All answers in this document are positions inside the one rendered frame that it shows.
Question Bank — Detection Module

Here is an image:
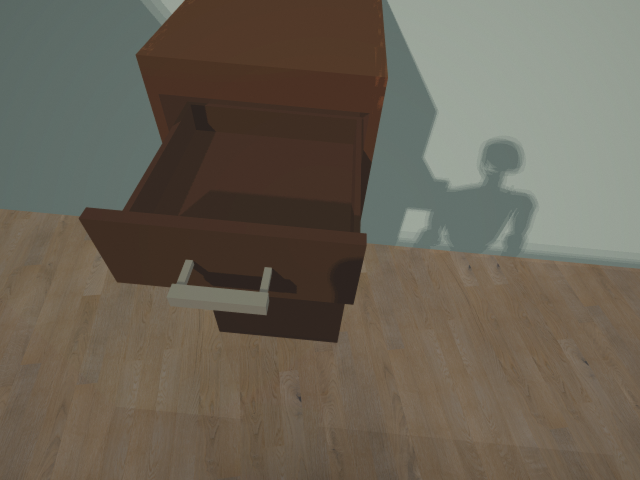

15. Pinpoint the handle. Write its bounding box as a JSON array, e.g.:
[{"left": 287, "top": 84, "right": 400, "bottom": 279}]
[{"left": 166, "top": 260, "right": 272, "bottom": 315}]

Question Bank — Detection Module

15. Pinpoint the cabinet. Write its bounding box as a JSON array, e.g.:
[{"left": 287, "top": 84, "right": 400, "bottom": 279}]
[{"left": 136, "top": 0, "right": 388, "bottom": 343}]

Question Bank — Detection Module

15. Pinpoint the drawer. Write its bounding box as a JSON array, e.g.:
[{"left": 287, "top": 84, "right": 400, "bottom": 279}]
[{"left": 79, "top": 102, "right": 367, "bottom": 305}]

